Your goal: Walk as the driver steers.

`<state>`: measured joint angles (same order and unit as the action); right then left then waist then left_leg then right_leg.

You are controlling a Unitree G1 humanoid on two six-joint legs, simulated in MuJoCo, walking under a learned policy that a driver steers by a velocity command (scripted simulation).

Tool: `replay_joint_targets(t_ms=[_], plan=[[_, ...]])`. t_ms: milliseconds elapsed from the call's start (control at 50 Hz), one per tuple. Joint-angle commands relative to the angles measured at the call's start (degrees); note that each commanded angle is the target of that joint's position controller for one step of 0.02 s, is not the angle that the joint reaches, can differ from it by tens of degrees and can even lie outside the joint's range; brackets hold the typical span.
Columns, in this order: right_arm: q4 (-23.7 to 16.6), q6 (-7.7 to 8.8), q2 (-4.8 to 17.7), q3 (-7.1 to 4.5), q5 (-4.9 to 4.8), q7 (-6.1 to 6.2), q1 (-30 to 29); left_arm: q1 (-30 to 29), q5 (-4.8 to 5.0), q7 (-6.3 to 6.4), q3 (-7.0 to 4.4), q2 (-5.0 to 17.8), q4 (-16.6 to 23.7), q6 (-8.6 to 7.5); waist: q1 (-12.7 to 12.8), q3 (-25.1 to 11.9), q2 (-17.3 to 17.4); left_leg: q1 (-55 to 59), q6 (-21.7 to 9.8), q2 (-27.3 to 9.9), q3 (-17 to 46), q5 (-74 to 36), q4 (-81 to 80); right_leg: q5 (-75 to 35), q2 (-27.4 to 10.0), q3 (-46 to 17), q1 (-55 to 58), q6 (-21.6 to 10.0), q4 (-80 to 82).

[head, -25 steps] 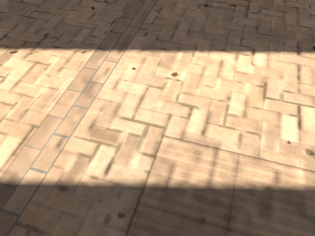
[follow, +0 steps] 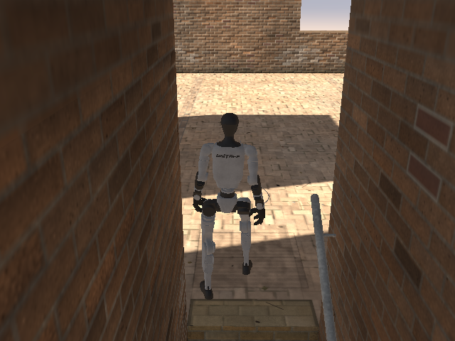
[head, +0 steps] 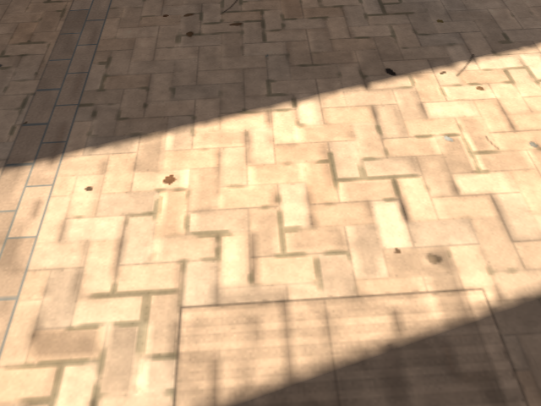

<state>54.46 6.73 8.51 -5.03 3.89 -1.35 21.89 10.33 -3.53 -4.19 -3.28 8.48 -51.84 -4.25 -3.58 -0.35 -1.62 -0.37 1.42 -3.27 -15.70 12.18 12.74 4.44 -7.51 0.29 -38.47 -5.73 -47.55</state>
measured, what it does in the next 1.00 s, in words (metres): walks ahead, turning right: right foot, then left foot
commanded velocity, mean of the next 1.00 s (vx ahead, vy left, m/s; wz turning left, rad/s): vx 0.50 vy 0.00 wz -0.38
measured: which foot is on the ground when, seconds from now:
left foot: down 0.00-0.12, up 0.14-0.70, down 0.72-1.00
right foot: up 0.00-0.12, down 0.14-0.74, up 0.76-1.00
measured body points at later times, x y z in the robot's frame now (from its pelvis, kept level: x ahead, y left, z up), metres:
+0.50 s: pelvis +0.23 -0.11 +0.00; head +0.24 -0.14 +0.45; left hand +0.33 +0.15 -0.11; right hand +0.41 -0.41 -0.07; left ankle +0.48 +0.02 -0.68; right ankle +0.17 -0.15 -0.74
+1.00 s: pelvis +0.52 -0.16 +0.00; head +0.55 -0.18 +0.45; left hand +0.78 +0.01 -0.09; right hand +0.45 -0.42 -0.14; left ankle +0.54 -0.06 -0.74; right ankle +0.56 -0.35 -0.68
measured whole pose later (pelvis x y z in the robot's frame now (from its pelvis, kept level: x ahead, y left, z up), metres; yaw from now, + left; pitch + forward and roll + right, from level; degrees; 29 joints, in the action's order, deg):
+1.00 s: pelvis +0.52 -0.16 +0.00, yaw -22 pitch +3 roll +2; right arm 52.5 5.1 13.9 -3.2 -0.4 -0.5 17.5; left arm 7.4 0.2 0.8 -4.2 14.8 -42.0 -4.4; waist -3.2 1.2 -1.5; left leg -9.3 -3.2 4.4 -0.9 10.4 17.0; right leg 10.6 -6.2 -2.9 -38.4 -0.1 -50.6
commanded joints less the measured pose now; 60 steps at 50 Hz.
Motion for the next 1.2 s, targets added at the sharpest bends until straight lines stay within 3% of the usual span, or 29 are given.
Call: replay_joint_targets(t_ms=[20, 40, 60, 80, 100, 120, 140, 160, 180, 200, 240, 260, 320, 440, 600, 660, 700, 720, 740, 760, 780, 820, 840, 860, 980, 1100, 1140, 1180, 1200], plan=[[-3.1, 1.8, 7.2, -0.95, -0.86, -0.2, -3.0, -2.8, -0.75, 0.41, -0.13, 1.9, 5.3, 0.84, 1.9, 7.8, 4.5, -0.3, -13.0, -19.3, 6.9, 5.9, -9.6, 2.0, -0.9, -1.6, 1.1, -0.9, 6.1], [-0.3, -0.49, 13.0, -2.86, -6.06, 2.07, -4.2, -12.2, 7.88, 2.77, -2.0, 7.0, 10.0, 2.62, 2.5, 10.6, 7.8, -3.6, -8.3, -15.0, 3.8, -1.9, -7.7, 6.2, 1.1, 1.5, 1.0, 1.2, 6.6], [0.2, -1.38, 13.3, -2.86, -6.49, 3.12, -3.2, -11.0, 7.77, 3.57, -1.76, 7.2, 10.9, 3.29, 3.0, 9.3, 7.9, -2.5, -7.1, -14.6, 1.8, -4.2, -4.8, 8.2, 1.9, 2.6, 4.2, 1.3, 7.7], [0.8, -1.8, 12.9, -2.8, -6.24, 3.79, -3.3, -7.3, 6.33, 4.06, -2.05, 6.9, 10.1, 3.72, 4.7, 7.5, 7.7, -3.4, -5.8, -13.9, 0.2, -7.8, -0.4, 9.6, 3.1, 4.2, 9.8, 0.8, 8.4], [0.7, -2.09, 12.5, -2.68, -6.18, 4.08, -4.5, -0.8, 5.46, 4.3, -2.94, 7.3, 8.5, 4.17, 8.0, 4.4, 7.6, -5.6, -4.6, -12.4, -1.5, -16.1, 7.3, 11.0, 5.9, 6.5, 18.3, 0.0, 8.6], [0.2, -2.45, 11.0, -2.26, -5.54, 4.02, -5.9, 9.0, 5.95, 4.59, -4.94, 9.8, 5.6, 4.46, 12.5, -0.4, 6.2, -9.6, -3.5, -10.2, -3.1, -24.8, 20.1, 10.3, 9.3, 7.5, 30.2, -1.9, 8.9], [-2.6, -2.12, 9.4, -1.65, -3.53, 4.34, -9.1, 18.0, 6.08, 5.01, -7.26, 16.4, 3.7, 4.59, 16.9, -2.2, -7.2, -22.2, 0.0, -6.9, -4.0, -15.0, 42.8, 8.4, 3.4, -6.2, 40.2, -5.6, 14.8], [-6.3, -0.58, 3.3, 0.13, -2.05, 3.81, -5.3, 15.1, 6.73, 4.99, -6.88, 20.4, 6.1, 3.6, 10.1, -8.7, -23.2, -40.4, 2.5, 2.4, 5.4, 19.2, 62.1, 23.3, -5.3, -35.1, 51.1, -13.9, 27.0], [-7.1, 1.35, 7.2, -0.79, -5.02, 3.08, -8.1, 13.7, 4.89, 4.07, -5.49, 16.5, 6.9, 2.33, 11.0, -14.6, -15.4, -44.6, 1.8, 2.5, 17.9, 19.0, 69.7, 27.3, -10.8, -46.7, 51.9, -16.1, 37.0], [-8.5, 1.98, 7.5, -0.74, -7.02, 2.85, -12.8, 12.4, 4.11, 3.44, -4.59, 13.4, 6.1, 1.37, 10.9, -9.5, -10.5, -49.5, 0.1, 0.5, 18.4, 12.9, 70.7, 22.7, -10.3, -40.3, 49.6, -13.2, 36.7], [-8.4, 2.56, 8.1, -0.82, -5.23, 3.92, -14.0, 4.0, 3.94, 3.62, -3.47, 10.3, 7.6, 0.65, 6.2, -5.4, -3.2, -45.7, -2.1, -4.5, 20.0, 2.1, 61.9, 8.1, -6.1, -26.9, 37.5, -9.4, 33.1], [-8.5, 1.88, 9.1, -1.24, -5.28, 4.04, -12.8, 2.1, 3.63, 3.83, -2.78, 8.5, 8.6, 0.47, 4.3, -5.9, -3.2, -41.7, -2.3, -5.4, 20.8, -0.4, 58.3, 2.5, -4.5, -23.4, 34.2, -8.9, 33.3], [-9.4, -0.3, 10.9, -2.02, -4.35, 3.61, -15.2, 3.9, 3.86, 4.76, -3.23, 10.6, 8.9, -0.25, 3.1, -3.4, 0.8, -39.1, -0.8, -3.9, 20.4, -2.6, 46.6, -7.6, -2.8, -19.3, 30.4, -9.1, 34.5], [-12.4, -0.85, 8.4, -0.12, -4.02, 2.66, -28.8, 8.4, 5.11, 5.64, -4.7, 13.7, 7.7, -0.48, 6.6, 1.4, -2.7, -36.1, -1.6, 0.6, 20.1, -19.8, 21.7, -1.2, -0.4, -17.3, 26.3, -5.8, 35.8], [-16.1, 1.54, 9.1, 1.57, -4.1, 0.06, -40.3, 16.7, 4.22, 5.93, -3.55, 11.2, 3.5, 0.5, 11.2, 2.1, -2.5, -44.9, -3.2, 1.7, 18.5, -14.4, 17.2, -11.4, -2.7, -21.1, 43.9, -5.5, 27.9], [-16.2, 2.27, 9.9, 1.45, -4.5, -0.73, -37.3, 16.7, 4.17, 6.29, -3.52, 12.1, 3.8, 1.49, 9.5, 1.2, -4.5, -36.1, -4.1, 4.4, 15.1, -9.8, 14.2, -22.2, -1.9, -20.2, 42.9, -4.7, 24.9], [-13.6, 2.5, 12.6, 0.01, -3.89, -0.31, -26.1, 13.5, 4.19, 5.88, -3.51, 13.0, 5.0, 1.48, 3.4, -4.7, -5.9, -17.6, -7.1, 6.9, 13.4, -11.0, 13.5, -41.2, 0.9, -18.1, 38.4, -2.8, 16.2], [-11.2, 2.45, 15.2, -0.94, -3.34, 0.1, -14.2, 9.3, 3.65, 5.41, -3.19, 12.7, 6.8, 0.99, -2.7, -11.0, -5.2, -1.1, -11.1, 1.2, 19.2, -14.9, 16.2, -38.4, 2.9, -16.8, 29.5, -1.2, 4.9], [-9.3, 1.75, 19.0, -1.8, -3.04, 0.57, -3.3, 11.7, 2.3, 5.24, -2.34, 10.0, 7.2, 0.13, -4.4, -20.0, 5.5, 17.7, -16.2, -10.3, 33.4, -18.8, 18.8, -9.6, 9.7, -12.0, 15.9, 1.8, -14.3], [-6.9, 0.97, 17.9, -1.69, -4.26, 0.17, -0.5, 19.8, 4.68, 4.85, -1.45, 7.5, 5.8, -0.65, -1.7, -24.6, 21.2, 27.9, -24.7, -20.7, 56.8, -8.6, 10.6, 28.1, 15.1, -11.2, 0.5, 4.8, -30.0], [-7.8, 0.22, 14.0, -0.82, -5.36, 0.52, -4.1, 15.7, 5.74, 4.83, -2.32, 12.6, 6.1, -1.19, -2.6, -15.8, 12.8, 21.6, -21.9, -18.3, 56.3, 3.0, 6.6, 25.7, 10.8, -12.5, -6.2, 4.6, -33.8], [-9.5, -0.25, 11.1, 0.4, -4.26, 0.65, -12.7, 5.0, 5.13, 4.92, -2.38, 12.7, 9.1, -1.37, 0.3, -2.8, 1.9, 2.3, -18.0, -13.6, 42.4, -1.5, 2.7, 16.9, 5.2, -7.5, -5.5, 4.4, -29.1], [-9.5, -0.03, 10.3, 0.77, -3.71, 0.5, -14.1, 4.4, 3.88, 5.22, -2.68, 12.2, 9.7, -1.17, 2.1, -1.8, 1.0, -3.3, -17.1, -11.8, 39.1, -5.9, 1.6, 15.0, 3.4, -7.1, -2.4, 4.4, -25.2], [-9.2, 0.03, 10.2, 1.02, -3.15, 0.44, -14.1, 5.5, 3.95, 5.17, -2.51, 10.7, 9.9, -0.93, 3.7, -1.4, 2.5, -7.1, -16.8, -10.4, 36.6, -8.6, 0.3, 14.7, 2.4, -6.8, 0.3, 4.5, -22.9], [-7.2, -0.6, 14.5, -0.05, -4.62, 1.25, -10.3, -2.5, 3.48, 4.86, -0.46, 6.8, 13.0, -0.71, 2.9, -0.9, 4.6, -12.9, -14.9, -6.5, 24.3, -18.3, -3.2, 2.1, 0.9, -2.3, 4.3, 6.0, 0.7], [-4.9, -1.88, 15.9, -0.13, -5.94, 1.01, -2.6, -13.0, 4.47, 3.44, -0.24, 9.1, 16.7, -1.21, -0.7, 0.7, 5.1, -8.2, -13.1, -7.7, 26.2, -13.5, 1.1, -3.4, 4.9, -1.5, 9.0, 5.9, 15.7], [-4.7, -2.46, 16.7, -0.33, -6.0, 1.2, -2.7, -11.2, 4.43, 3.16, -0.85, 10.8, 16.7, -1.7, 1.4, 0.0, 6.0, -7.3, -11.7, -8.4, 28.3, -12.8, 4.8, -1.1, 6.0, -1.3, 14.4, 4.9, 19.7], [-5.2, -2.37, 14.8, 0.4, -5.45, 1.27, -3.5, 0.9, 3.61, 3.9, -2.87, 15.1, 13.8, -2.01, 7.6, -6.6, 5.2, -12.8, -8.5, -3.8, 25.3, -19.0, 18.5, -1.0, 4.2, -2.7, 33.6, 1.7, 20.7], [-7.3, -1.88, 10.8, 1.83, -3.83, 1.27, -4.6, 12.2, 2.69, 4.67, -4.22, 20.2, 12.7, -1.81, 12.2, -15.8, -2.2, -23.9, -5.5, 1.0, 20.8, -4.5, 37.3, -4.3, -8.3, -14.6, 50.2, -2.4, 18.8]])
